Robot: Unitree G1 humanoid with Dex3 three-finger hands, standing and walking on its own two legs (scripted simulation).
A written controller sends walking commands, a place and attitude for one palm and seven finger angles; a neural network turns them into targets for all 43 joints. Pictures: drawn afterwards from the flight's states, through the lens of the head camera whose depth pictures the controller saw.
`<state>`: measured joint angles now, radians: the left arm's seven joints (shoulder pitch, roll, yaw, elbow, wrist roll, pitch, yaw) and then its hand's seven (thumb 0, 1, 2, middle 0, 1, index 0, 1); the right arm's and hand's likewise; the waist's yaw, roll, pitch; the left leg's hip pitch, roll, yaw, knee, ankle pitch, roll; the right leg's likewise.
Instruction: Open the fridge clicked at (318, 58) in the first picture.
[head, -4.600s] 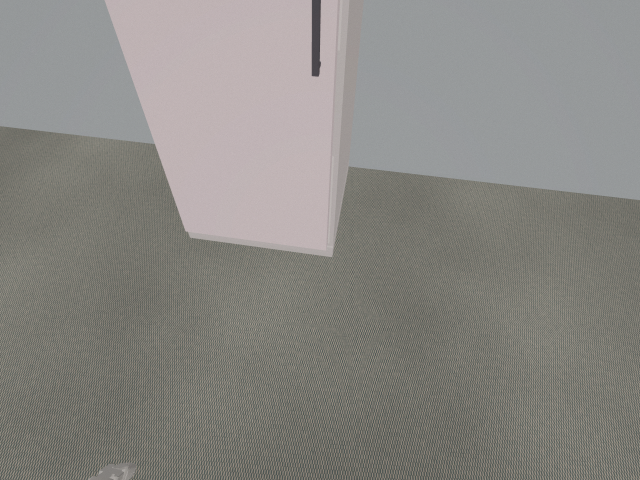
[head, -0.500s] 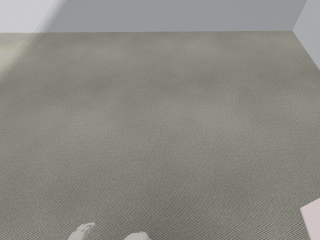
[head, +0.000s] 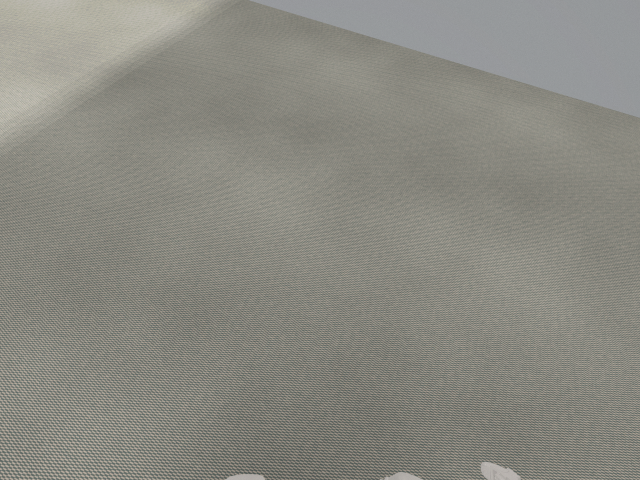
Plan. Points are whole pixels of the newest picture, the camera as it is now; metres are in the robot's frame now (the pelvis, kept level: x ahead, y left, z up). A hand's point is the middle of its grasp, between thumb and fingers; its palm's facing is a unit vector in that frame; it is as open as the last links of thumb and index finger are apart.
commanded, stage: walk to a spot facing it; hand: right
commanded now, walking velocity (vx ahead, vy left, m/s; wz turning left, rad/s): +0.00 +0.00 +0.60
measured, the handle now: out of the picture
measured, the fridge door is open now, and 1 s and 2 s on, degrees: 0 0 0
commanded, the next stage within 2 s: turn to face it in 0.96 s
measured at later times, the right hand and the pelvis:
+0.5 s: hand out of the picture +0.13 -0.23 -0.16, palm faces -0.23 +0.95 -0.19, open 7.4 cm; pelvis -0.01 -0.04 +0.01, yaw +17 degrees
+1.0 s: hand (389, 439) +0.20 -0.09 -0.14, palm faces -0.54 +0.81 -0.24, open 7.4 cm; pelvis +0.02 +0.03 +0.01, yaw +34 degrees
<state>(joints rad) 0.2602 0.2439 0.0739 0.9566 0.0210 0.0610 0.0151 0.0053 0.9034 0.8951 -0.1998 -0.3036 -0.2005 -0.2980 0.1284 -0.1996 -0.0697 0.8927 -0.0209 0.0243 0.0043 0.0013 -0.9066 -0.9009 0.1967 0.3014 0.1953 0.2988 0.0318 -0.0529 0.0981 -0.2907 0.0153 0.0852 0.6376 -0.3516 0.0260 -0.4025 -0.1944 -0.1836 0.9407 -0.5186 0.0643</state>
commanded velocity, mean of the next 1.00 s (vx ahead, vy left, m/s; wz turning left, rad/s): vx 0.13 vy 0.00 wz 0.53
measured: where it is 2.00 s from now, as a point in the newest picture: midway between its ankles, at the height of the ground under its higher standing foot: outside the picture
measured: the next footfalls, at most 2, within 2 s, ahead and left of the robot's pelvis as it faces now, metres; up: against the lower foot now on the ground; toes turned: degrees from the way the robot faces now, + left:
right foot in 0.36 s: +0.08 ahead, -0.12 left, +0.00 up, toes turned +7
left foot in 0.84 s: -0.04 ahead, +0.11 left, +0.00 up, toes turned +38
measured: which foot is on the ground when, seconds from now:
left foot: down 0.00-0.36, up 0.38-0.82, down 0.84-1.00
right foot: up 0.00-0.34, down 0.36-0.84, up 0.86-1.00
